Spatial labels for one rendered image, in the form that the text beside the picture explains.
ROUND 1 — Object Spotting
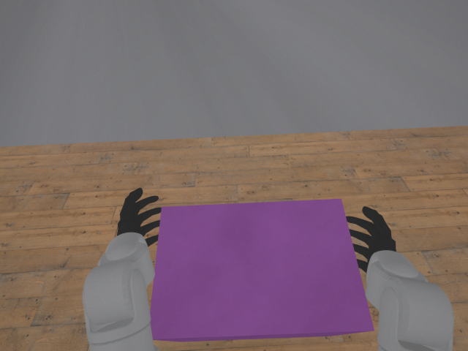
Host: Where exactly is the robot right hand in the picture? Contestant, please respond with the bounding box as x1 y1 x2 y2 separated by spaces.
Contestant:
346 206 396 272

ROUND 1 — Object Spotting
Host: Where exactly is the carton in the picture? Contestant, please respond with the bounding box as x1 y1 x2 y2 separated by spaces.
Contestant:
150 199 374 342

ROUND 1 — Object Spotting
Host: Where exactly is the left robot forearm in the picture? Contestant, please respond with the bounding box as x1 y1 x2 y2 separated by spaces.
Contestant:
83 233 159 351

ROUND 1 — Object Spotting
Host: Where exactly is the right robot forearm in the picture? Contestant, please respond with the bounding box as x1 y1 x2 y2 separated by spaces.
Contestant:
365 250 454 351

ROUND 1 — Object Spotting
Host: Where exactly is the robot left hand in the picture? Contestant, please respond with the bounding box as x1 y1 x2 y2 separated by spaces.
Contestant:
117 188 162 247

